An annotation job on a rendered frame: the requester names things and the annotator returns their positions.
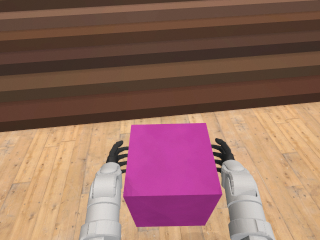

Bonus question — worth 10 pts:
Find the robot right hand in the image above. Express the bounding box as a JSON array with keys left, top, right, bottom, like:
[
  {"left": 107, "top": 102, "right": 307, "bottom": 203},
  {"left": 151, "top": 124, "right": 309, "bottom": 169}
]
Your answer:
[{"left": 211, "top": 138, "right": 235, "bottom": 173}]

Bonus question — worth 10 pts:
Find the carton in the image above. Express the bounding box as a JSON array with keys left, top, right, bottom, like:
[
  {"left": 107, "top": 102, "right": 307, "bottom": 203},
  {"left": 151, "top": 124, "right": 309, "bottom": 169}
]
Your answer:
[{"left": 123, "top": 123, "right": 222, "bottom": 227}]

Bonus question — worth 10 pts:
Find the robot left forearm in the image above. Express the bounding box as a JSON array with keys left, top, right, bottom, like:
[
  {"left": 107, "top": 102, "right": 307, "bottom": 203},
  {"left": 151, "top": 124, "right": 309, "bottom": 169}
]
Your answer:
[{"left": 79, "top": 162, "right": 123, "bottom": 240}]

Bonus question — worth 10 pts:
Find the robot right forearm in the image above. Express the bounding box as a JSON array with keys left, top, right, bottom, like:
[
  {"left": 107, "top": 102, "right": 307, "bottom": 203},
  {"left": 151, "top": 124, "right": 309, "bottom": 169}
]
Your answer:
[{"left": 221, "top": 160, "right": 276, "bottom": 240}]

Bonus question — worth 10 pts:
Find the robot left hand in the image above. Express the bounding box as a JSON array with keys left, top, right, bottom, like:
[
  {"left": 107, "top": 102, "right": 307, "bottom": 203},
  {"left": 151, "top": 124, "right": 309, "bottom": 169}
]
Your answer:
[{"left": 106, "top": 140, "right": 129, "bottom": 174}]

